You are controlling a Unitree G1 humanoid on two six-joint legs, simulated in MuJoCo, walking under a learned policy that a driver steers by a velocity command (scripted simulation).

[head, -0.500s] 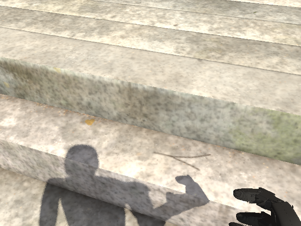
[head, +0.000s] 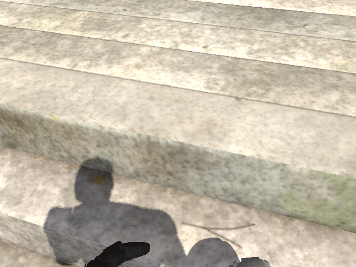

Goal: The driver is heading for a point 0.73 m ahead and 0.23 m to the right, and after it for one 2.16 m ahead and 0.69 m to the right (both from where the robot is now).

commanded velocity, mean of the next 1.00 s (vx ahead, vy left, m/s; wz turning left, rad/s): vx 1.00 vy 0.00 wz -0.09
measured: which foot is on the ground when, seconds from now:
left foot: down 0.00-0.24, up 0.26-0.78, down 0.80-1.00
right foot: up 0.00-0.18, down 0.20-0.82, up 0.84-1.00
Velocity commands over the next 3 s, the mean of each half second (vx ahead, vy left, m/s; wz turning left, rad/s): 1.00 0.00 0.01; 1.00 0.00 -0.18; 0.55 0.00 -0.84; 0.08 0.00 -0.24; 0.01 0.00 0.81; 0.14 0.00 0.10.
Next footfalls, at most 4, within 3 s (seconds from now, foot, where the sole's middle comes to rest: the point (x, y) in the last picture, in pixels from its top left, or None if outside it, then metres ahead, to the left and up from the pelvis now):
0.20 right None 0.20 -0.17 -0.55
0.80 left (181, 228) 0.53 0.04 -0.34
1.18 right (265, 125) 0.72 -0.20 -0.14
1.60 left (239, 65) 1.04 -0.17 -0.14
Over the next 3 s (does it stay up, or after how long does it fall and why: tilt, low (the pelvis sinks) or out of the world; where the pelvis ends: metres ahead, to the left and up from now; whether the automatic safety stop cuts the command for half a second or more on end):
stays up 0.98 -0.15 0.64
